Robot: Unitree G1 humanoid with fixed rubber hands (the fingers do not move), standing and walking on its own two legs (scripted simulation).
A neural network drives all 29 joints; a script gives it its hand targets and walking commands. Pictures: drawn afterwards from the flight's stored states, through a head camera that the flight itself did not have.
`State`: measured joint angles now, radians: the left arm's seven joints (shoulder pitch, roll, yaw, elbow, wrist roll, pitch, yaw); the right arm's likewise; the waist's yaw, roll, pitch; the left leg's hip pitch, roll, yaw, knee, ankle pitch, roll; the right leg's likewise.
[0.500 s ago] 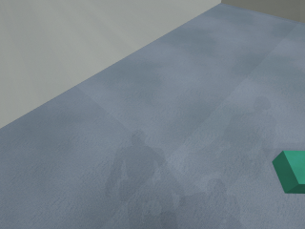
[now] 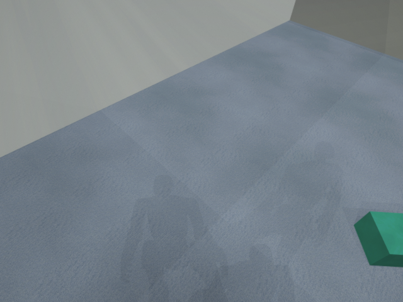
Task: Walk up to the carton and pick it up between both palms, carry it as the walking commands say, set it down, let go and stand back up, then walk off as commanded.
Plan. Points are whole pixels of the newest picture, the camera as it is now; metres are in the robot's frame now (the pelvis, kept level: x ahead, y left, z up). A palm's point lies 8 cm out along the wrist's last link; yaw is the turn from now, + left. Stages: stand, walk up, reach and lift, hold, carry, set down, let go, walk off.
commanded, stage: stand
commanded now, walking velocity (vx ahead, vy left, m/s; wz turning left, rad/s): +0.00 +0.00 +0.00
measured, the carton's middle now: (399, 239) +0.53 -1.04 -0.70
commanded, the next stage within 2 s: walk off in 0.62 s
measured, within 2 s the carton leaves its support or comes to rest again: neither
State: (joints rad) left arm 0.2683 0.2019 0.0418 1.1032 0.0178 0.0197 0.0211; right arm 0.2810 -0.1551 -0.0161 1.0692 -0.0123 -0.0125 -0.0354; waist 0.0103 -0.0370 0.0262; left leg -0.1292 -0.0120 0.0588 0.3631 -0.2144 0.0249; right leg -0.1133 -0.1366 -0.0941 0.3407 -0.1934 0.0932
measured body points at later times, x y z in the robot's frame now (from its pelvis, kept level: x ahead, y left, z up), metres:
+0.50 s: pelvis +0.01 -0.01 +0.00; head +0.02 -0.01 +0.45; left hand -0.02 +0.21 -0.16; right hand +0.00 -0.24 -0.16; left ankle -0.01 +0.10 -0.75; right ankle -0.01 -0.17 -0.75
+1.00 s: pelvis -0.01 -0.03 -0.02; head +0.01 -0.03 +0.43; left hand +0.01 +0.21 -0.17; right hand -0.02 -0.28 -0.17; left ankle -0.01 +0.10 -0.75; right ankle -0.02 -0.16 -0.73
